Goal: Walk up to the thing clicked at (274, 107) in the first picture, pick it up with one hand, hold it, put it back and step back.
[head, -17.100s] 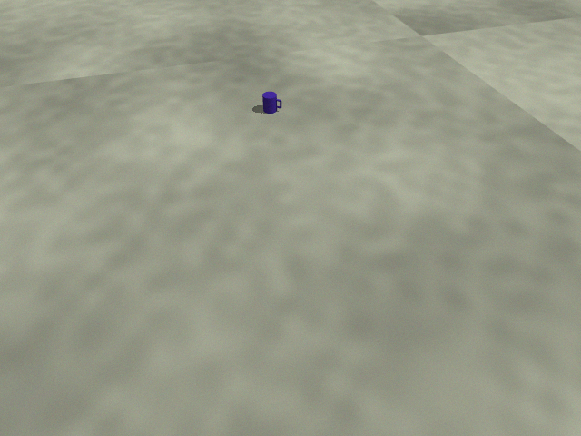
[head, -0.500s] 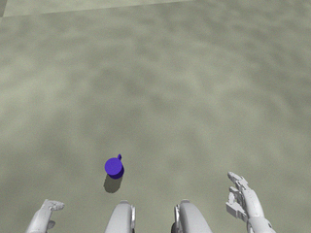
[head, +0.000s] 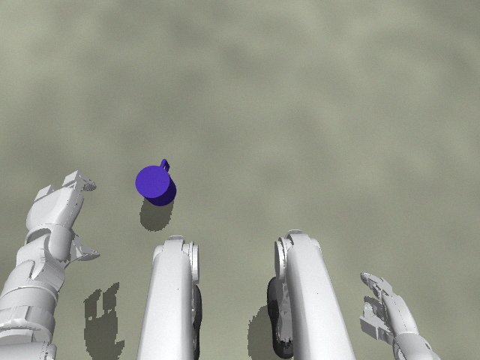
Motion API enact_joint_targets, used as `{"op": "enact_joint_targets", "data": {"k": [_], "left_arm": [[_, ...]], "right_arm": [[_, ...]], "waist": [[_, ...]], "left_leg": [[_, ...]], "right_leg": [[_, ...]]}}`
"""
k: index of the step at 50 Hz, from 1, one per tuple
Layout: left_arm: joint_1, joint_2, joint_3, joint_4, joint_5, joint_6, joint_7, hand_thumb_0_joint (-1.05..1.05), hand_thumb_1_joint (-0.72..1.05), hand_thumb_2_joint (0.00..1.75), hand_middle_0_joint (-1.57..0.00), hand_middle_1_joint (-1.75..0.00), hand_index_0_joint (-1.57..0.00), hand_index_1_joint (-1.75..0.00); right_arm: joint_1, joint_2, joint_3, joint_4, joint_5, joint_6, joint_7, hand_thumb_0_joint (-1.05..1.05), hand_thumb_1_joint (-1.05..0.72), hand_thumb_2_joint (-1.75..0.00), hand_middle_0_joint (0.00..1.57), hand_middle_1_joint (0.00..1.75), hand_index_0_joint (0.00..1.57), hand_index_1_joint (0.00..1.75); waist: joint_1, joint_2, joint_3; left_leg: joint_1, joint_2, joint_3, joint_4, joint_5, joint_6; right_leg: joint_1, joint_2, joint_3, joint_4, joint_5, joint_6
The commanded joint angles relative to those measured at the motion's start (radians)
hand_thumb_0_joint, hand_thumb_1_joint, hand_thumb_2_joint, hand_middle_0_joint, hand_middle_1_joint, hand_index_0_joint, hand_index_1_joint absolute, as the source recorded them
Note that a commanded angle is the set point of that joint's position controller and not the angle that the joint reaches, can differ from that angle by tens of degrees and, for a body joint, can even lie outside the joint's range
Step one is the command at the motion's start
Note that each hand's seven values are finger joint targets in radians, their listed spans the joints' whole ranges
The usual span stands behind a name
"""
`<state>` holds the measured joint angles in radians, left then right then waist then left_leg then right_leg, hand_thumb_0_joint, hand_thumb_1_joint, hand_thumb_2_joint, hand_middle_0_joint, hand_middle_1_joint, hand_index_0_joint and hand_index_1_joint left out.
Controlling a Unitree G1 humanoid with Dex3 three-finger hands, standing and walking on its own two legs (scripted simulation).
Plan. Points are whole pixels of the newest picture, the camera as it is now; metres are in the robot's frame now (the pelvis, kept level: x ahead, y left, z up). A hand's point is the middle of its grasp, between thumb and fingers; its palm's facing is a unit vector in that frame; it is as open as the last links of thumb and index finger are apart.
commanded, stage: rise first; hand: left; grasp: from above
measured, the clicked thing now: (159, 181) +0.50 +0.22 -0.41
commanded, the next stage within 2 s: approach in 1.36 s
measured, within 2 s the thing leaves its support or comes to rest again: neither
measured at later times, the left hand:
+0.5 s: hand (101, 203) +0.40 +0.30 -0.23, palm faces -0.45 -0.10 -0.89, open 14.2 cm
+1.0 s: hand (114, 195) +0.43 +0.29 -0.27, palm faces -0.45 -0.02 -0.89, open 14.1 cm
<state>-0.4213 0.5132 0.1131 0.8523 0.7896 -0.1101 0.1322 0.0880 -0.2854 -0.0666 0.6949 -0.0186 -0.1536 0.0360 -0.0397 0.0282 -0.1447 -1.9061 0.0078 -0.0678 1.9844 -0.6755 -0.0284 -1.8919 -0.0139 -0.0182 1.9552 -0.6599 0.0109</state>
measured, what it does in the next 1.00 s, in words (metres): lowers itself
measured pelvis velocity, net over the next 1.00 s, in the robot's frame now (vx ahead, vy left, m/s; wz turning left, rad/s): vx -0.01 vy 0.01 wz -0.06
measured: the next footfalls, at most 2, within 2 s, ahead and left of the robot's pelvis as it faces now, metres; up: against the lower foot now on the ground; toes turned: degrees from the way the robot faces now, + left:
none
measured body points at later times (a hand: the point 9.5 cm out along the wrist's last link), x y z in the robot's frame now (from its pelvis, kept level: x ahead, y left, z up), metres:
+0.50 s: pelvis -0.02 +0.01 -0.08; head +0.20 +0.06 +0.32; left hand +0.42 +0.30 -0.18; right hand +0.06 -0.27 -0.19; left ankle +0.08 +0.13 -0.43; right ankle +0.08 -0.13 -0.43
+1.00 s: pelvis -0.01 +0.01 -0.11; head +0.22 +0.05 +0.28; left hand +0.45 +0.29 -0.22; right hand +0.04 -0.27 -0.22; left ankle +0.08 +0.13 -0.43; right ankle +0.08 -0.13 -0.43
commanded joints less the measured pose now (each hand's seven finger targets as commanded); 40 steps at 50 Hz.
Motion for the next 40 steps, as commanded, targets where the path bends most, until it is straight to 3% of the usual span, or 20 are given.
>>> {"op": "enact_joint_targets", "data": {"k": [1, 4, 8, 13, 17, 20, 24, 25, 31, 34, 38, 40], "left_arm": [[-0.232, 0.328, 0.081, -0.035, 0.060, -0.051, 0.032, 0.00, -0.53, 1.02, -0.06, -1.07, -0.06, -1.07], [-0.283, 0.331, 0.071, 0.021, 0.098, -0.082, 0.040, 0.00, -0.54, 1.03, -0.06, -1.07, -0.06, -1.07], [-0.359, 0.383, 0.079, 0.086, 0.169, -0.123, 0.073, 0.00, -0.54, 1.04, -0.06, -1.05, -0.06, -1.05], [-0.459, 0.392, 0.062, 0.140, 0.256, -0.149, 0.143, 0.00, -0.56, 1.05, -0.06, -1.00, -0.06, -1.01], [-0.519, 0.402, 0.059, 0.168, 0.317, -0.140, 0.199, 0.00, -0.55, 1.03, -0.07, -0.99, -0.07, -1.00], [-0.565, 0.377, 0.029, 0.216, 0.341, -0.126, 0.222, 0.00, -0.56, 1.03, -0.08, -0.97, -0.06, -0.98], [-0.606, 0.389, 0.018, 0.253, 0.372, -0.112, 0.238, 0.00, -0.53, 1.00, -0.09, -0.95, -0.08, -0.96], [-0.586, 0.352, -0.002, 0.284, 0.378, -0.108, 0.237, 0.00, -0.55, 1.02, -0.09, -0.95, -0.07, -0.96], [-0.661, 0.401, 0.014, 0.274, 0.407, -0.114, 0.258, 0.00, -0.51, 0.98, -0.11, -0.95, -0.10, -0.95], [-0.672, 0.396, 0.006, 0.312, 0.421, -0.124, 0.269, 0.00, -0.52, 0.99, -0.11, -0.96, -0.10, -0.96], [-0.668, 0.447, 0.045, 0.343, 0.451, -0.137, 0.290, 0.00, -0.51, 0.98, -0.11, -0.95, -0.11, -0.95], [-0.683, 0.421, 0.024, 0.359, 0.463, -0.144, 0.296, 0.00, -0.54, 1.01, -0.09, -0.97, -0.09, -0.98]], "right_arm": [[0.142, -0.182, -0.069, -0.067, 0.001, -0.018, -0.008, 0.00, -0.87, -0.90, 0.20, 0.30, 0.20, 0.30], [0.150, -0.182, -0.063, -0.054, -0.002, -0.005, -0.002, 0.00, -0.87, -0.90, 0.20, 0.30, 0.20, 0.30], [0.165, -0.180, -0.055, -0.045, -0.009, 0.018, 0.006, 0.00, -0.88, -0.90, 0.20, 0.30, 0.20, 0.30], [0.182, -0.196, -0.042, -0.017, -0.023, 0.043, 0.020, 0.00, -0.90, -0.90, 0.20, 0.30, 0.20, 0.30], [0.202, -0.204, -0.042, -0.002, -0.038, 0.066, 0.032, 0.00, -0.90, -0.90, 0.20, 0.30, 0.20, 0.30], [0.217, -0.206, -0.039, 0.014, -0.048, 0.073, 0.037, 0.00, -0.91, -0.90, 0.20, 0.30, 0.20, 0.30], [0.217, -0.219, -0.044, 0.022, -0.059, 0.080, 0.046, 0.00, -0.90, -0.90, 0.20, 0.30, 0.20, 0.30], [0.223, -0.217, -0.041, 0.025, -0.062, 0.082, 0.049, 0.00, -0.90, -0.90, 0.20, 0.30, 0.20, 0.30], [0.229, -0.214, -0.033, 0.024, -0.074, 0.092, 0.060, 0.00, -0.90, -0.90, 0.20, 0.30, 0.20, 0.30], [0.222, -0.207, -0.024, 0.030, -0.080, 0.090, 0.064, 0.00, -0.91, -0.90, 0.20, 0.30, 0.20, 0.30], [0.228, -0.212, -0.018, 0.035, -0.090, 0.093, 0.068, 0.00, -0.91, -0.90, 0.20, 0.30, 0.20, 0.30], [0.228, -0.209, -0.015, 0.037, -0.094, 0.093, 0.070, 0.00, -0.91, -0.90, 0.20, 0.30, 0.20, 0.30]], "waist": [[-0.013, 0.001, -0.642], [-0.018, 0.027, -0.598], [-0.035, 0.008, -0.578], [-0.050, 0.133, -0.555], [-0.064, 0.161, -0.599], [-0.093, 0.196, -0.595], [-0.100, 0.228, -0.595], [-0.110, 0.230, -0.573], [-0.125, 0.207, -0.612], [-0.135, 0.179, -0.581], [-0.121, 0.178, -0.599], [-0.132, 0.186, -0.582]], "left_leg": [[0.300, -0.028, 0.072, -0.167, 0.118, 0.060], [0.265, -0.030, 0.063, -0.155, 0.057, 0.058], [0.190, -0.039, 0.070, -0.102, 0.025, 0.067], [0.243, -0.032, 0.036, -0.094, 0.027, 0.052], [0.281, -0.033, 0.034, -0.071, 0.087, 0.048], [0.298, -0.030, 0.022, -0.056, 0.116, 0.043], [0.308, -0.021, -0.002, -0.056, 0.108, 0.038], [0.303, -0.023, -0.003, -0.054, 0.110, 0.037], [0.255, -0.032, 0.019, 0.002, 0.129, 0.051], [0.205, -0.034, 0.032, 0.033, 0.115, 0.060], [0.187, -0.036, 0.040, 0.054, 0.120, 0.061], [0.180, -0.036, 0.037, 0.057, 0.103, 0.061]], "right_leg": [[0.361, 0.021, -0.019, -0.236, 0.109, -0.031], [0.281, 0.025, -0.038, -0.200, 0.041, -0.037], [0.253, 0.031, -0.038, -0.179, -0.002, -0.036], [0.102, 0.026, -0.074, -0.094, 0.029, -0.047], [0.079, 0.024, -0.086, -0.061, 0.086, -0.048], [0.043, 0.021, -0.097, -0.027, 0.116, -0.047], [-0.015, 0.014, -0.106, 0.008, 0.116, -0.046], [-0.024, 0.014, -0.110, 0.012, 0.117, -0.044], [0.016, 0.019, -0.102, 0.020, 0.143, -0.042], [0.007, 0.024, -0.098, 0.022, 0.136, -0.041], [0.004, 0.026, -0.096, 0.038, 0.134, -0.042], [-0.019, 0.029, -0.103, 0.047, 0.119, -0.043]]}}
